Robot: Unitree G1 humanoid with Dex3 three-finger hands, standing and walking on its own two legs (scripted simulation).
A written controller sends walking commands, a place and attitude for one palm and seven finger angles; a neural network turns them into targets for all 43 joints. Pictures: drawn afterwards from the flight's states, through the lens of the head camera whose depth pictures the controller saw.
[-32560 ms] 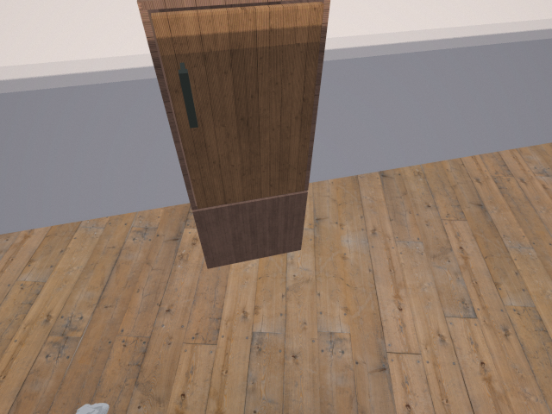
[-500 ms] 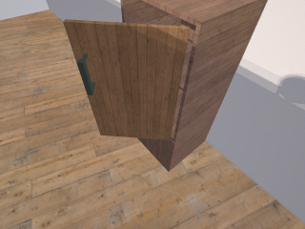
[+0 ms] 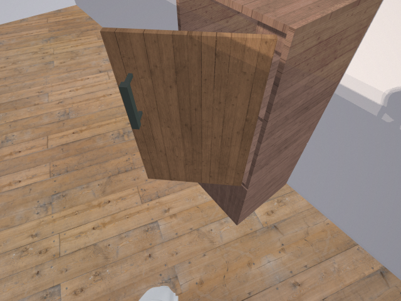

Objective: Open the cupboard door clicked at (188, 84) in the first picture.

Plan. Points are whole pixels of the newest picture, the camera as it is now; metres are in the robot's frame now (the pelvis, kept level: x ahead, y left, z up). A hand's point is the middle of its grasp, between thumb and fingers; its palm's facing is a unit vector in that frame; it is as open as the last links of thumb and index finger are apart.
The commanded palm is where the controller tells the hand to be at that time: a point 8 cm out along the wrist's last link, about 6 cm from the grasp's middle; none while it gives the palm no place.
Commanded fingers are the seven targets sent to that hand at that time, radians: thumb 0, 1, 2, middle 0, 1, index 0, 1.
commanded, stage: come to a stop and stand still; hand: left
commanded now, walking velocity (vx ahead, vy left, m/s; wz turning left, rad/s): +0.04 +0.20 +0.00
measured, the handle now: (133, 102) +0.55 +0.23 +0.06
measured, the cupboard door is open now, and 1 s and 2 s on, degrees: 46 46 46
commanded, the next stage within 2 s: look again from close up in 0.94 s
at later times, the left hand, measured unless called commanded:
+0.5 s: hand out of the picture +0.06 +0.23 -0.17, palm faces +0.00 -0.98 -0.22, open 7.4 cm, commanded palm none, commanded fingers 0.00 0.90 0.90 -0.20 -0.30 -0.20 -0.30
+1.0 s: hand out of the picture +0.02 +0.21 -0.17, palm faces -0.01 -0.98 -0.21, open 7.3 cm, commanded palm none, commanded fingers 0.00 0.90 0.90 -0.20 -0.30 -0.20 -0.30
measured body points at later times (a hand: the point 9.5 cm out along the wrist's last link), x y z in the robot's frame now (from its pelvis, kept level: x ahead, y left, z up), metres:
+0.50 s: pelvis +0.00 +0.05 -0.01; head +0.02 +0.04 +0.44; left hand +0.06 +0.28 -0.15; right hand +0.03 -0.19 -0.16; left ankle +0.05 +0.17 -0.74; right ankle -0.02 -0.05 -0.74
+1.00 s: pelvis +0.00 +0.03 +0.00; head +0.01 +0.03 +0.45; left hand +0.02 +0.26 -0.15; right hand +0.00 -0.19 -0.16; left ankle +0.00 +0.13 -0.74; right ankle -0.02 -0.05 -0.74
